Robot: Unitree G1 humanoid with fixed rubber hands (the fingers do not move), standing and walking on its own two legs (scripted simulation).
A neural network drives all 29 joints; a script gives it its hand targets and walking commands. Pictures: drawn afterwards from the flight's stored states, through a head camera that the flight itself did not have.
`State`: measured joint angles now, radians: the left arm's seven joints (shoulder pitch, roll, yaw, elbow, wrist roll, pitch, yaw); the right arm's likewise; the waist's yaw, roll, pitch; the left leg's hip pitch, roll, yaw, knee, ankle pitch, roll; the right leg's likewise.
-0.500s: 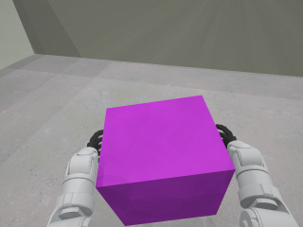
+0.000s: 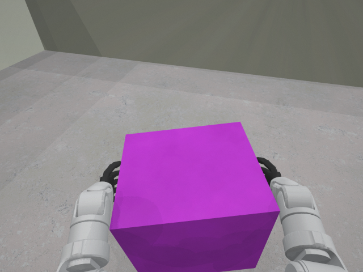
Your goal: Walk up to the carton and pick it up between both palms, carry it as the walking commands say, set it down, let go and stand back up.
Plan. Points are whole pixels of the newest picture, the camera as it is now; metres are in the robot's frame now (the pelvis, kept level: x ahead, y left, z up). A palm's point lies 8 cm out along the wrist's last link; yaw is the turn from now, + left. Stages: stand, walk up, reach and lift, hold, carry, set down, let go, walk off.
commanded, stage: reach and lift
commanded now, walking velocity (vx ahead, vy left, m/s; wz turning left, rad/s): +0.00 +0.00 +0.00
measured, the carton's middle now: (191, 202) +0.32 -0.01 -0.01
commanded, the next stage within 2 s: hold in 0.38 s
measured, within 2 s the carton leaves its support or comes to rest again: neither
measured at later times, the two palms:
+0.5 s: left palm (108, 198) +0.30 +0.18 +0.05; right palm (281, 197) +0.29 -0.21 +0.05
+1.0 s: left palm (109, 204) +0.29 +0.18 +0.04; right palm (280, 200) +0.29 -0.21 +0.04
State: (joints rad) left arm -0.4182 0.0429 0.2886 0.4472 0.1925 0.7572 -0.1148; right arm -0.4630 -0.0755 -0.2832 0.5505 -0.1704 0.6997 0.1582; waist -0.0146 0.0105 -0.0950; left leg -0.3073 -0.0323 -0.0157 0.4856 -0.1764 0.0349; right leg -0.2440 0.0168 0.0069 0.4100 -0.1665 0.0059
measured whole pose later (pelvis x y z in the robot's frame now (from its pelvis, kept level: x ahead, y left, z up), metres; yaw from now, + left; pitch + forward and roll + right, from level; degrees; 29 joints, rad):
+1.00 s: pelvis +0.00 -0.01 +0.00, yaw +0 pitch -2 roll -1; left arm -0.25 0.03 0.23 0.29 0.16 0.75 -0.11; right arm -0.30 -0.03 -0.28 0.35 -0.15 0.73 0.16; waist -0.02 0.01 -0.07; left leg -0.27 -0.03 -0.02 0.47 -0.17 0.04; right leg -0.22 0.02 0.01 0.43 -0.18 0.00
